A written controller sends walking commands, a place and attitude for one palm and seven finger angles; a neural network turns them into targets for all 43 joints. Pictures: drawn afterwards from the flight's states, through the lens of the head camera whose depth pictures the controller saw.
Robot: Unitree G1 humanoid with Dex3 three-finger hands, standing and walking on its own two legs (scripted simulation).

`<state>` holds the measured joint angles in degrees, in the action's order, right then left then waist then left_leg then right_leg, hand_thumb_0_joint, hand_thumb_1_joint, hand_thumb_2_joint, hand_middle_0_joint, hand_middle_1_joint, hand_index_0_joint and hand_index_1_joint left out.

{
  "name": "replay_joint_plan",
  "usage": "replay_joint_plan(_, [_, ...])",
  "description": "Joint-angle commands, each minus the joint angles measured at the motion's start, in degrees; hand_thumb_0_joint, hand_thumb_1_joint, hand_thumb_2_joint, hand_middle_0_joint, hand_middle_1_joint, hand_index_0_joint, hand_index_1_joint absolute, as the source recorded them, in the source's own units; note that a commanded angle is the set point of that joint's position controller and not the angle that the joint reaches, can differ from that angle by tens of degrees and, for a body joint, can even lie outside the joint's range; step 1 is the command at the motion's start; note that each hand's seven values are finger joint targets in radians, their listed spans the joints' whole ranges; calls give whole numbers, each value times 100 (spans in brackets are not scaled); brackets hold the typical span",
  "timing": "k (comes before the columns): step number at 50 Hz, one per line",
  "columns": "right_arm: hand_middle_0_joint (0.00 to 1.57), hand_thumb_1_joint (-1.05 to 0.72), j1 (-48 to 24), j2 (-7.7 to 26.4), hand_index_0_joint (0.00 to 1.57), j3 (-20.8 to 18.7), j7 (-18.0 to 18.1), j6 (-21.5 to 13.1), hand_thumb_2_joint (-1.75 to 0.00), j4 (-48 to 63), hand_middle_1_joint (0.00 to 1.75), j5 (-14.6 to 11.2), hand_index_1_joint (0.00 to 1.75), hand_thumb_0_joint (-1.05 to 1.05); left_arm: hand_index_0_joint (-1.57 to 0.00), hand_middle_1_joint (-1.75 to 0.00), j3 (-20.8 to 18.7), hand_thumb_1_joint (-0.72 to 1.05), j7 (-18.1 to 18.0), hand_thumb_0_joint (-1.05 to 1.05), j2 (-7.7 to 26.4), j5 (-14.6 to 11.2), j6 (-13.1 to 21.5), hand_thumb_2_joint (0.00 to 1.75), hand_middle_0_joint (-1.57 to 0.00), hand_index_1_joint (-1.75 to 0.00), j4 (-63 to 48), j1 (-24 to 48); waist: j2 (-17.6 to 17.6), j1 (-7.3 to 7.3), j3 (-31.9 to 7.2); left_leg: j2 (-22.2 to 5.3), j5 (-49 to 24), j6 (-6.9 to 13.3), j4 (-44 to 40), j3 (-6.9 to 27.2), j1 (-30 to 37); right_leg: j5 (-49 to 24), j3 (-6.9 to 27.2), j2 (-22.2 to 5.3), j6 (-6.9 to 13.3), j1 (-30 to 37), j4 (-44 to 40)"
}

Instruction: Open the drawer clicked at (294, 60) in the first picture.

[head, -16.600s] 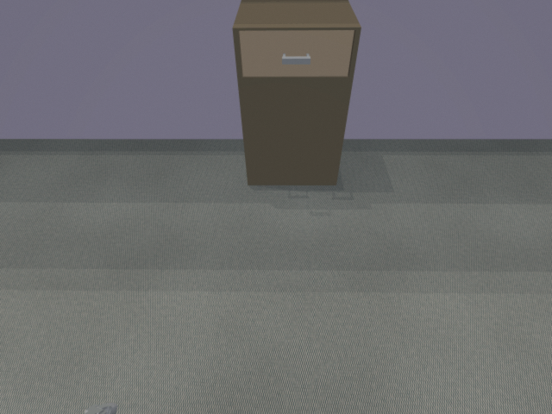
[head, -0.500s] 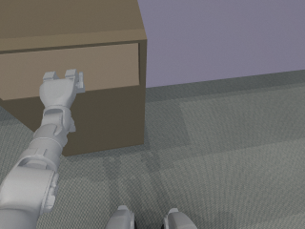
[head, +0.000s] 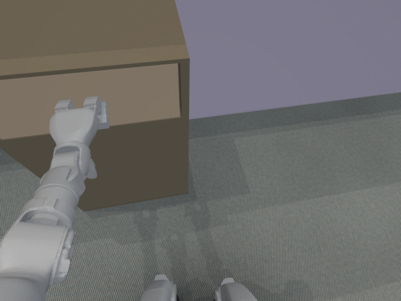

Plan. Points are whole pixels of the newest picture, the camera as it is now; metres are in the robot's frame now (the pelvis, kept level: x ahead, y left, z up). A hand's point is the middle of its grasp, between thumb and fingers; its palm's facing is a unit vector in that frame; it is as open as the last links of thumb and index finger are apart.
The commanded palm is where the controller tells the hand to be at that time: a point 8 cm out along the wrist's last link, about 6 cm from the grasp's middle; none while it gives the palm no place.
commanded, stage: close the thumb around the handle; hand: left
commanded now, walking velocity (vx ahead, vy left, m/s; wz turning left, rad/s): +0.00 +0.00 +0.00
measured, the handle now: (81, 116) +0.51 +0.25 +0.01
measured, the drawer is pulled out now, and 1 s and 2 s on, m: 0.00 0.00 0.05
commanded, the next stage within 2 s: pull the drawer open in 0.76 s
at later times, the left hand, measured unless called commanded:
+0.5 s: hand (84, 141) +0.46 +0.24 -0.01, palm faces -0.05 -0.04 -1.00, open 8.6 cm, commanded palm +0.44 +0.23 +0.04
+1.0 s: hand (84, 141) +0.46 +0.24 -0.01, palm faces -0.05 -0.05 -1.00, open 5.5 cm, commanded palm +0.43 +0.22 +0.04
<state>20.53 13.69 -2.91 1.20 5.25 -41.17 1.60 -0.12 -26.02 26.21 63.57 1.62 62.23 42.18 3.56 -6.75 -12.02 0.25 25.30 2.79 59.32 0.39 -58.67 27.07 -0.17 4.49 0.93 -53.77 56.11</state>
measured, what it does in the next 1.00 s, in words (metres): stands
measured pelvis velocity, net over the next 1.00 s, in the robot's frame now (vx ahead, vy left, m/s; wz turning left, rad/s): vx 0.01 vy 0.00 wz -0.01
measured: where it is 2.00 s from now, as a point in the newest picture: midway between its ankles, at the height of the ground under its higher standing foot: outside the picture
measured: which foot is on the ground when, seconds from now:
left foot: down 0.00-1.00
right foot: down 0.00-1.00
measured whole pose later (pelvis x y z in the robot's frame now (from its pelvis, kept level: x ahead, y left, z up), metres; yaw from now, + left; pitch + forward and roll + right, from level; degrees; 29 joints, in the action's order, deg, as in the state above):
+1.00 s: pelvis +0.01 +0.00 +0.01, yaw -1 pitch +23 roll -3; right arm 20.2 13.6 -3.2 0.6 6.6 -40.6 1.3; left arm -0.4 -25.4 25.5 62.4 -0.2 59.9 38.3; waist 3.5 -6.7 -12.0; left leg -0.1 25.4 3.0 57.2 -0.6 -55.1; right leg 26.6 1.0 4.7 0.7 -50.6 53.9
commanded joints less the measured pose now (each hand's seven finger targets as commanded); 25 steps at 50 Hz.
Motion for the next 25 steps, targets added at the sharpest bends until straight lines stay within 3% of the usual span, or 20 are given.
replay_joint_plan(1, [20,-90,708,955,20,-357,-21,-48,-90,260,30,-5,30,0,-30,-120,-247,-50,-414,0,1147,-43,-176,30,-30,-120,-1064,2270,366,-46,-2534,-55,-2524,-65,-467,202,2725,-1893,-173,66,138,468,-640])
replay_joint_plan(3, [20,-90,712,983,20,-354,-30,-17,-90,235,30,-11,30,0,-30,-120,-296,-50,-435,0,1251,-81,-327,30,-30,-120,-997,2324,230,-71,-2489,-38,-2462,-43,-500,163,2647,-1968,-156,61,117,627,-707])
replay_joint_plan(5, [20,-90,679,1013,20,-326,-17,16,-90,241,30,-16,30,0,-31,-121,-327,-39,-381,0,1354,-134,-461,35,-31,-121,-883,2343,77,-90,-2402,-13,-2361,-23,-545,147,2524,-2038,-126,47,113,807,-760])
replay_joint_plan(8, [20,-90,671,982,20,-323,0,33,-90,249,30,-49,30,0,-32,-123,-115,-22,-277,0,1193,-85,-541,42,-32,-123,-927,2452,323,-125,-2402,-23,-2444,-41,-617,137,2747,-2043,-139,46,109,731,-823])
replay_joint_plan(9, [20,-90,678,985,20,-309,3,34,-90,244,30,-46,30,0,-32,-124,-99,-16,-227,0,1159,-120,-565,44,-32,-124,-806,2326,251,-115,-2265,-9,-2361,-22,-633,109,2681,-2015,-135,54,110,790,-865])
replay_joint_plan(10, [20,-90,674,992,20,-306,21,39,-90,235,30,-44,30,0,-33,-124,-155,-11,-170,0,1258,-137,-528,47,-33,-124,-855,2442,200,-155,-2213,-29,-2418,-16,-647,134,2699,-2066,-130,41,115,806,-877])
replay_joint_plan(12, [20,-90,670,999,20,-284,47,54,-90,286,30,-46,30,0,-34,-125,-313,0,-81,0,1432,-159,-452,52,-34,-125,-822,2129,82,-38,-2250,-12,-2435,0,-652,89,2611,-2195,-97,39,106,992,-860])
replay_joint_plan(13, [20,-90,615,966,20,-284,60,48,-90,330,30,-55,30,0,-34,-126,-228,6,-48,0,1342,-155,-377,54,-34,-126,-948,2136,156,-48,-2384,9,-2414,13,-635,53,2590,-2263,-51,27,89,1058,-884])
replay_joint_plan(17, [20,-90,615,931,20,-310,54,32,-90,340,30,-30,30,0,-36,-128,-248,28,-32,0,1204,-79,-116,64,-36,-128,-1101,1782,260,52,-2283,-34,-2700,-25,-598,89,2711,-2340,-108,43,132,924,-777])
replay_joint_plan(20, [20,-90,588,918,20,-325,36,26,-90,326,30,-25,30,0,-37,-130,-209,45,-125,0,1128,-66,-38,71,-37,-130,-1139,1915,222,-20,-2083,-39,-2571,-31,-591,127,2575,-2195,-116,34,143,789,-776])
replay_joint_plan(21, [20,-90,590,921,20,-339,21,26,-90,350,30,-34,30,0,-37,-131,-215,51,-179,0,1099,-47,-25,73,-37,-131,-1133,1818,231,18,-2129,-30,-2516,-29,-594,111,2589,-2141,-118,48,133,761,-774])
replay_joint_plan(22, [20,-90,580,942,20,-344,19,30,-90,325,30,-33,30,0,-38,-131,-242,56,-228,0,1136,-47,-60,76,-38,-131,-1032,1807,84,-24,-2008,-33,-2407,-23,-580,123,2516,-2054,-120,48,134,712,-788])
replay_joint_plan(25, [20,-90,605,947,20,-364,-2,9,-90,292,30,-8,30,0,-39,-133,-254,73,-330,0,1140,-89,-88,83,-39,-133,-1188,2053,258,-21,-2340,-28,-2536,-49,-548,165,2669,-2088,-129,39,146,706,-710])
